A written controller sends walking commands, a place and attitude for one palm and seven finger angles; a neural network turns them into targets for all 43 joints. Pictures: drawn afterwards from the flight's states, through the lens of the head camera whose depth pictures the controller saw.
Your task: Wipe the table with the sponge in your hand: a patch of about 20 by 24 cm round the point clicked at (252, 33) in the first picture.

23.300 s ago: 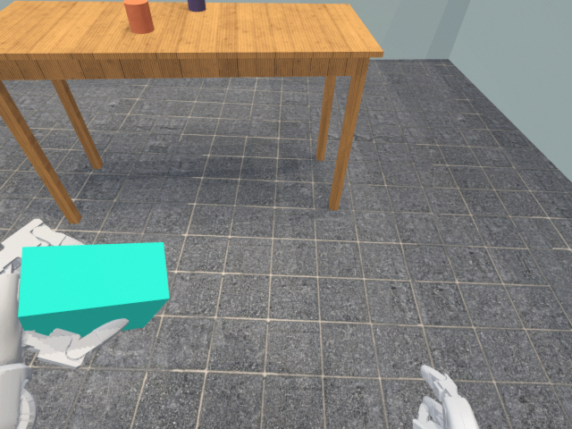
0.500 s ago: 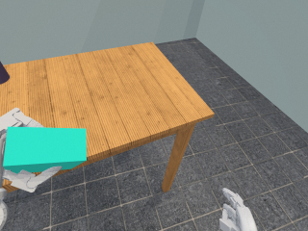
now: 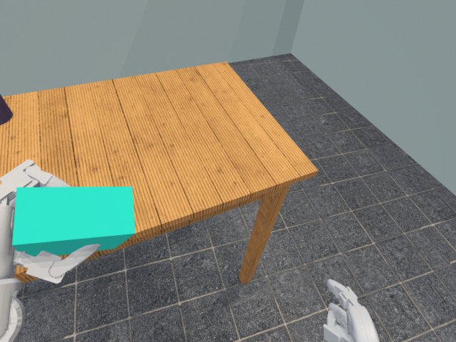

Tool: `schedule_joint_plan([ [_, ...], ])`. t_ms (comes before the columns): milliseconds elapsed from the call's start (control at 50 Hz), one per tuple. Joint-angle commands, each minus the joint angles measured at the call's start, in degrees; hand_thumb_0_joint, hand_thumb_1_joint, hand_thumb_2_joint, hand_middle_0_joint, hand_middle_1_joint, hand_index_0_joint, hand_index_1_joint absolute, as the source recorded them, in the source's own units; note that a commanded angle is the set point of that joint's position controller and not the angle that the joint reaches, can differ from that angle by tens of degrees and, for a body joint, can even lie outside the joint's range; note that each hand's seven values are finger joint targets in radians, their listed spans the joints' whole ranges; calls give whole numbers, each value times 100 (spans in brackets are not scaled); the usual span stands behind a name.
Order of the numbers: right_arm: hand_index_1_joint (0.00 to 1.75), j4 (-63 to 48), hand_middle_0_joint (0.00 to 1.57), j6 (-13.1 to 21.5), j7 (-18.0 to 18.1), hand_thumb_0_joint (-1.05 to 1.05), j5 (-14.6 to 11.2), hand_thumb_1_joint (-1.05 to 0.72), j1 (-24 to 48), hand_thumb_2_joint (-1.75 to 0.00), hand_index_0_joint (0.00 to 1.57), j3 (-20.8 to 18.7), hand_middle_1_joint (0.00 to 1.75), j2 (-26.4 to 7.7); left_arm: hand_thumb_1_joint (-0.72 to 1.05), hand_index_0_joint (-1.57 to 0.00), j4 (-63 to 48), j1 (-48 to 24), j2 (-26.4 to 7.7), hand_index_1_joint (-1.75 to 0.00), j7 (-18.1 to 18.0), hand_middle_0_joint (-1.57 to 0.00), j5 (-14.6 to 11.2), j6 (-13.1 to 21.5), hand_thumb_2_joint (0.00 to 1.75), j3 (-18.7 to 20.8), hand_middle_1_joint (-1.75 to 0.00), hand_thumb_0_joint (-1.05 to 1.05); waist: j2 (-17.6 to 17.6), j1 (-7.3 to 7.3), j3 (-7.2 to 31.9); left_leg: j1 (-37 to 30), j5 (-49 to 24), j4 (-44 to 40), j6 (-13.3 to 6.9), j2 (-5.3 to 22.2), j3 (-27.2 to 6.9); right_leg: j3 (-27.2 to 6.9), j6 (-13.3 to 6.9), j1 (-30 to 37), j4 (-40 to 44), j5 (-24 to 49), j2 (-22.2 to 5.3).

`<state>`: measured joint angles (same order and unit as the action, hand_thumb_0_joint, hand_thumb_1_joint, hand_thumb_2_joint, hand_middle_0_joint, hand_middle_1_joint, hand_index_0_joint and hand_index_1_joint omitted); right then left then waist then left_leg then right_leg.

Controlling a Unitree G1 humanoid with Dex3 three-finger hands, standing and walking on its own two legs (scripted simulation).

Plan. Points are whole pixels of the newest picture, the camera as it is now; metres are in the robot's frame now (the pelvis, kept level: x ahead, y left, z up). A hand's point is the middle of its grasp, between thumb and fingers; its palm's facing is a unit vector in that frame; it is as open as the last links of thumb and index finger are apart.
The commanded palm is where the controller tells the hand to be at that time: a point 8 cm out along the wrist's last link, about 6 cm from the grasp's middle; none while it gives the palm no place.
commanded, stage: come to a stop and stand still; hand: left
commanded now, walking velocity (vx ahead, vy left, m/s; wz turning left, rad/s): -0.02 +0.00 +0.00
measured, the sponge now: (92, 223) +0.23 +0.21 +0.14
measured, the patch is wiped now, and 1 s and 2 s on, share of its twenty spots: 0.00 0.00 0.00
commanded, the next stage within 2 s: look again from close up in 0.90 s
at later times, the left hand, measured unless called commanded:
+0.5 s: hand (41, 222) +0.21 +0.26 +0.16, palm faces +0.44 -0.84 -0.31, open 9.9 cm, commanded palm +0.15 +0.28 +0.17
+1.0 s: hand (52, 221) +0.22 +0.25 +0.16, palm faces +0.39 -0.86 -0.34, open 9.8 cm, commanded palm +0.16 +0.28 +0.17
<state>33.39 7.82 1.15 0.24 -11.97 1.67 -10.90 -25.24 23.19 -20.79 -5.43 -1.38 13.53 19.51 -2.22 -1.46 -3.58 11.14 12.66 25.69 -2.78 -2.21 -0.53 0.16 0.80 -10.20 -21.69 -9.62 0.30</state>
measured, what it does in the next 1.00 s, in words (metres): stands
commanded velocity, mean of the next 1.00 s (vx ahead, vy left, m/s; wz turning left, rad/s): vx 0.00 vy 0.00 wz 0.00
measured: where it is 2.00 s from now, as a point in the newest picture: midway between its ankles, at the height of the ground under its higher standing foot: outside the picture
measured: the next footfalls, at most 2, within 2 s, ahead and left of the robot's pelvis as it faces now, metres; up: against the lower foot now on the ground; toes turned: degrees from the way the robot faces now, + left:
none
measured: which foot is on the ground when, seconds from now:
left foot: down 0.00-1.00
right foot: down 0.00-1.00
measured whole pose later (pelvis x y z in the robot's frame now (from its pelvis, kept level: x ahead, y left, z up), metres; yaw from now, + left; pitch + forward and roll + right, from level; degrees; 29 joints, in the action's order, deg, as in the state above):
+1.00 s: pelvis +0.00 +0.00 +0.00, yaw +0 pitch -2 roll -1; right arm 33.6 7.5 1.0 0.1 -11.7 1.4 -10.7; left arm -26.0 22.9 -20.4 -5.9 -1.4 13.2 19.3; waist -2.4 -2.0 -4.0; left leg 10.7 12.6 25.4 -2.9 -2.4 -0.9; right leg 0.5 1.0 -9.4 -21.0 -9.5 0.1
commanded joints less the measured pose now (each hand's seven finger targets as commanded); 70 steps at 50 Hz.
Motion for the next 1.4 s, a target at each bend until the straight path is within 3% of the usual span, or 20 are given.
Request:
schedule_joint_plan([
  [0, 30, -790, 20, 528, 17, 0, 310, -90, -249, -90, 20, -258, 30, -1006, 10, -120, -3052, -6522, -5662, -160, -106, -120, 901, 1017, 130, 3922, -160, 0, 459, -10, 281, 978, -1326, 117, 23, 632, -289, -329, -52, -47, 218, 654, -377],
  [20, 30, -480, 20, 518, 15, 0, 7, -90, 408, -90, 20, -25, 30, -180, 10, -120, 624, -2965, -1822, -160, 141, -120, 246, 731, 130, 1530, -160, 0, 298, 14, 1337, -64, -1541, -250, 74, 405, -376, -241, -353, -131, 24, 494, -556],
  [40, 30, -767, 20, 633, 48, 0, -20, -90, 176, -90, 20, -435, 30, -756, 10, -120, 695, -1366, -1068, -160, 219, -120, 10, 635, 130, 921, -160, 0, 826, -197, 1221, -345, -1626, -41, 202, 473, -322, -922, -412, 142, 95, 1068, -460],
  [60, 30, -790, 20, 601, -38, 0, -67, -90, 110, -90, 20, -453, 30, -830, 10, -120, -296, -1199, -874, -160, 235, -120, -118, 680, 130, 548, -160, 0, 1173, -72, 1371, -201, -1680, -169, 217, 500, -398, -709, -372, 473, -65, 1074, -517],
  [80, 30, -779, 20, 635, -119, 0, -130, -90, 289, -90, 20, -432, 30, -718, 10, -120, -456, -616, -351, -160, 232, -120, -199, 674, 130, 163, -160, 0, 1302, -51, 1473, -332, -2001, -261, 242, 600, -393, -412, -333, 539, -309, 1062, -418],
  [120, 30, -880, 20, 566, -206, 0, -95, -90, 320, -90, 20, -469, 30, -851, 10, -120, -1107, -238, -656, -160, 121, -120, -175, 602, 130, 271, -160, 0, 756, -122, 1382, 100, -1811, -392, 209, 725, -491, -235, -216, 664, -415, 794, -319],
  [160, 30, -892, 20, 510, -166, 0, -96, -90, 401, -90, 20, -446, 30, -824, 10, -120, -1010, 37, -860, -160, 8, -120, -173, 524, 130, 525, -160, 0, 132, -141, 1173, 550, -987, -520, 180, 686, -492, -230, -151, 767, -304, 496, -297],
  [220, 30, -931, 20, 431, -13, 0, -96, -90, 490, -90, 20, -407, 30, -794, 10, -120, -952, -147, -1119, -160, -106, -120, -209, 517, 130, 914, -160, 0, -89, -79, 973, 733, -166, -640, 150, 602, -530, -213, -133, 670, -164, 148, -315],
  [280, 30, -925, 20, 447, 116, 0, -93, -90, 643, -90, 20, -359, 30, -769, 10, -120, -1343, -824, -1462, -160, -131, -120, -184, 611, 130, 1144, -160, 0, 457, -34, 772, 695, 405, -713, 88, 555, -559, -305, -145, 456, -61, -224, -299],
  [380, 30, -842, 20, 597, 115, 0, -82, -90, 593, -90, 20, -321, 30, -715, 10, -120, -1353, -1138, -974, -160, -111, -120, -118, 658, 130, 625, -160, 0, 829, -29, 790, 517, 432, -677, 70, 481, -497, -370, -185, 487, 24, -88, -263],
  [460, 30, -750, 20, 595, 43, 0, -48, -90, 461, -90, 20, -352, 30, -774, 10, -120, -1079, -935, -683, -160, -126, -120, -70, 561, 130, 321, -160, 0, 538, -41, 790, 423, -124, -623, 165, 411, -456, -377, -183, 550, 130, 199, -223],
  [620, 30, -869, 20, 353, 39, 0, -43, -90, 552, -90, 20, -328, 30, -742, 10, -120, -1097, -639, -813, -160, -125, -120, -101, 423, 130, 544, -160, 0, 509, -34, 829, 408, -700, -680, 250, 435, -416, -184, -141, 803, 107, 698, -152],
  [680, 30, -915, 20, 334, 47, 0, -50, -90, 625, -90, 20, -314, 30, -728, 10, -120, -1262, -561, -996, -160, -125, -120, -112, 402, 130, 728, -160, 0, 601, -50, 865, 320, -652, -672, 246, 424, -356, -182, -126, 788, 149, 748, -139],
  [700, 30, -912, 20, 313, 47, 0, -45, -90, 580, -90, 20, -312, 30, -723, 10, -120, -1269, -571, -823, -160, -109, -120, -119, 402, 130, 576, -160, 0, 576, -22, 901, 337, -697, -683, 245, 426, -379, -143, -134, 848, 112, 759, -142],
  [780, 30, -916, 20, 329, 49, 0, -57, -90, 617, -90, 20, -316, 30, -734, 10, -120, -1411, -633, -926, -160, -118, -120, -89, 385, 130, 633, -160, 0, 729, -39, 905, 285, -544, -731, 242, 437, -340, -150, -110, 802, 110, 708, -87],
  [860, 30, -903, 20, 293, 45, 0, -50, -90, 537, -90, 20, -348, 30, -758, 10, -120, -1304, -540, -814, -160, -130, -120, -86, 350, 130, 536, -160, 0, 509, -39, 965, 284, -733, -679, 244, 431, -376, -142, -112, 914, 115, 844, -122],
  [920, 30, -879, 20, 270, 48, 0, -52, -90, 552, -90, 20, -347, 30, -751, 10, -120, -1344, -524, -785, -160, -137, -120, -77, 334, 130, 509, -160, 0, 602, -32, 983, 264, -806, -694, 269, 447, -387, -106, -112, 915, 77, 850, -109],
  [1120, 30, -885, 20, 229, 65, 0, -64, -90, 570, -90, 20, -349, 30, -747, 10, -120, -1246, -546, -778, -160, -152, -120, -63, 300, 130, 514, -160, 0, 584, -35, 742, 567, -31, -883, 224, 429, -404, -150, -101, 920, 160, 391, -85],
  [1360, 30, -870, 20, 210, 65, 0, -63, -90, 553, -90, 20, -378, 30, -753, 10, -120, -1298, -436, -818, -160, -174, -120, -83, 268, 130, 560, -160, 0, 573, -40, 830, 385, -523, -722, 243, 384, -355, -150, -106, 935, 170, 748, -113],
  [1380, 30, -1778, 20, 71, 444, 0, -343, -90, -591, -90, 20, 906, 30, -1067, 10, -120, -3313, -5839, -5340, -160, -282, -120, 161, 1130, 130, 1799, -160, 0, 2025, 520, 313, 2267, 931, -701, -34, 523, -831, -128, 290, 1213, -867, -650, 290],
])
